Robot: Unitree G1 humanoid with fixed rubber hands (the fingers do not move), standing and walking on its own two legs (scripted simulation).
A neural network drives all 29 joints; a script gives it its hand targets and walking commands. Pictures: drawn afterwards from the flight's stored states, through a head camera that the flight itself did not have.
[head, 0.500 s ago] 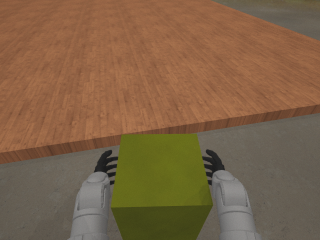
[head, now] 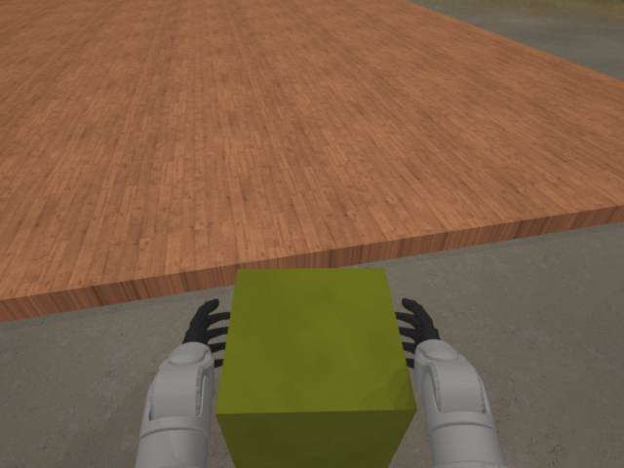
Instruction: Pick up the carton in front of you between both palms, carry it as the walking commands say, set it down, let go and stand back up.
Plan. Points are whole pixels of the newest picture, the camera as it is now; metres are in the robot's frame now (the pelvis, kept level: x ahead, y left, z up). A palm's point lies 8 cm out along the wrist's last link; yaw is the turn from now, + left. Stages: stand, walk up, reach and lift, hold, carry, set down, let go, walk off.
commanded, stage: hold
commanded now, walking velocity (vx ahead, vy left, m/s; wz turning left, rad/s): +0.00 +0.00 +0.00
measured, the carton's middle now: (311, 377) +0.29 +0.00 -0.03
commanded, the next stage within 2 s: carry in 0.06 s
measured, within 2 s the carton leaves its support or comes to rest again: neither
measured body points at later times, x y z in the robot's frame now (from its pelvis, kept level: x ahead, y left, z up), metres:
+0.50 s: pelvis +0.11 +0.01 -0.01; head +0.09 +0.01 +0.44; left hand +0.39 +0.17 +0.06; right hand +0.39 -0.14 +0.06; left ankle +0.01 +0.12 -0.73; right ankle +0.07 -0.10 -0.75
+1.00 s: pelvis +0.40 +0.03 -0.01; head +0.41 +0.04 +0.44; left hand +0.68 +0.18 +0.06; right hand +0.68 -0.12 +0.06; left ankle +0.22 +0.11 -0.74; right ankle +0.54 -0.07 -0.72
